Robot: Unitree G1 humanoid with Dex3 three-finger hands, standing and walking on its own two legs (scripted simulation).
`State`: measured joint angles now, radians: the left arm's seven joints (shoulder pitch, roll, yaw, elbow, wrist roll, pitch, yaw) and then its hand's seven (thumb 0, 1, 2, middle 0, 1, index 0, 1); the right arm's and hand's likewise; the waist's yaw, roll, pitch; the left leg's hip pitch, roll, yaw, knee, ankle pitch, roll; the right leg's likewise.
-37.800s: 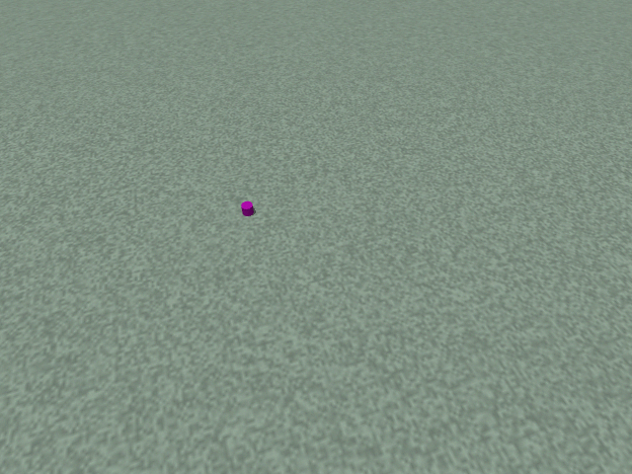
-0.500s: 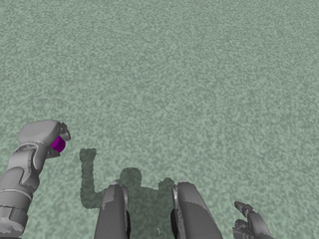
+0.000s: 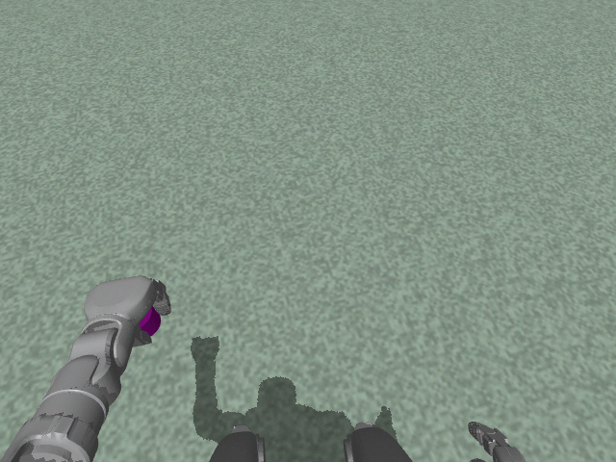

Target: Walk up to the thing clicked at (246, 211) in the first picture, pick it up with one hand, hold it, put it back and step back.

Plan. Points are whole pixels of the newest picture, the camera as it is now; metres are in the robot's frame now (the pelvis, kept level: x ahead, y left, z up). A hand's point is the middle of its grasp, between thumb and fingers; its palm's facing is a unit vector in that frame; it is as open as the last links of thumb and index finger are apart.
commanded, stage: lift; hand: left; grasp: from above
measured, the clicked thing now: (139, 318) +0.36 +0.25 -0.10
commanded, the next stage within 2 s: hold in 0.12 s
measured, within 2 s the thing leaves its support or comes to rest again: neither
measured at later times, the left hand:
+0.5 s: hand (128, 302) +0.34 +0.23 -0.01, palm faces -0.44 -0.07 -0.89, open 6.5 cm
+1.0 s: hand (129, 303) +0.33 +0.22 +0.01, palm faces -0.44 -0.06 -0.89, open 6.5 cm
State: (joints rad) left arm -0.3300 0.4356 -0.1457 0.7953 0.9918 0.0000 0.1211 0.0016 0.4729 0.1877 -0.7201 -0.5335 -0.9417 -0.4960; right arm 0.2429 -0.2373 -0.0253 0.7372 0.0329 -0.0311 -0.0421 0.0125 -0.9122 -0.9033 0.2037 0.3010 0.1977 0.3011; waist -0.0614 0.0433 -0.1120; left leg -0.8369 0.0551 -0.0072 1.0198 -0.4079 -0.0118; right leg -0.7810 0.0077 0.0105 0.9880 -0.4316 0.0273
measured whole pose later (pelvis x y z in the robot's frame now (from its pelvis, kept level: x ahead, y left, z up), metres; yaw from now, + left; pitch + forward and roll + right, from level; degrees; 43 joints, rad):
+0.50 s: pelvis +0.03 +0.00 +0.04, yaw +0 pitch +7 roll -1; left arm -0.29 0.41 -0.19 0.75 0.99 0.02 0.05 0.00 0.45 0.25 -0.70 -0.57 -0.92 -0.54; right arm 0.24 -0.24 -0.04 0.73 0.05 0.00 -0.04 0.01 -0.91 -0.90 0.20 0.30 0.20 0.30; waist -0.03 0.04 -0.08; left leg -0.52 0.04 0.02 0.73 -0.34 -0.01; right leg -0.48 -0.01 0.03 0.71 -0.36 0.03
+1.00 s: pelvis +0.03 +0.00 +0.06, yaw +0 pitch +4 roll +0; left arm -0.25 0.40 -0.21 0.64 0.98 0.03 -0.02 0.00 0.44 0.29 -0.66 -0.63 -0.90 -0.58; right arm 0.21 -0.25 -0.03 0.69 0.06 0.05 -0.04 0.01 -0.90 -0.90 0.20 0.30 0.20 0.30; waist 0.00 0.05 -0.05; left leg -0.39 0.04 0.03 0.61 -0.28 -0.01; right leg -0.36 -0.01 0.04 0.61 -0.31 0.03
